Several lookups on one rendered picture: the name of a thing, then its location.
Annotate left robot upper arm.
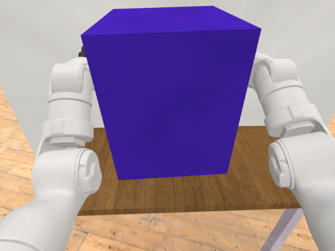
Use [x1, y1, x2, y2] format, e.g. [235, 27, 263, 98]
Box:
[0, 148, 102, 251]

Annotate right robot upper arm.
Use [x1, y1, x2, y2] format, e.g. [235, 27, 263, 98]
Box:
[269, 131, 335, 251]

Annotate right robot forearm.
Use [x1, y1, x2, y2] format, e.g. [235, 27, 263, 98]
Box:
[248, 52, 335, 143]

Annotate left robot forearm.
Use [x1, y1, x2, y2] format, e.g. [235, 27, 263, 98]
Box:
[31, 57, 95, 191]

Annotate left robot hand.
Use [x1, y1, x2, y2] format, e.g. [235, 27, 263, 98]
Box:
[79, 46, 86, 58]

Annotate table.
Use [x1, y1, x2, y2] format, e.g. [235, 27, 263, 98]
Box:
[77, 126, 304, 251]

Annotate carton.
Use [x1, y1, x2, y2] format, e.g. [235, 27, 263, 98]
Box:
[81, 6, 261, 180]

